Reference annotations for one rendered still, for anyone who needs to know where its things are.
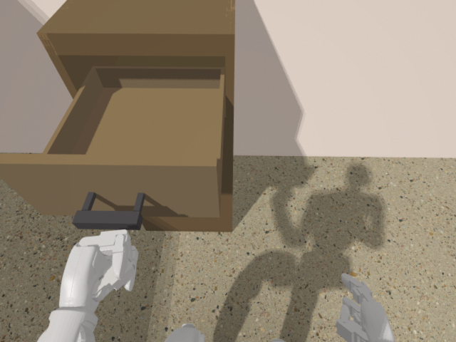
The drawer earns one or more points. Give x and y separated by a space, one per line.
132 129

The left robot forearm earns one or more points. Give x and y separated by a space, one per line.
69 324

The robot left thigh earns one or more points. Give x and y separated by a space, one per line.
185 335

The left robot hand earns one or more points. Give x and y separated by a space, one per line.
110 254

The right robot hand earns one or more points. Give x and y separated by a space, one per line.
370 322

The cabinet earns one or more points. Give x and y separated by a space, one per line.
167 33

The handle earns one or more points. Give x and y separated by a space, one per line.
129 220

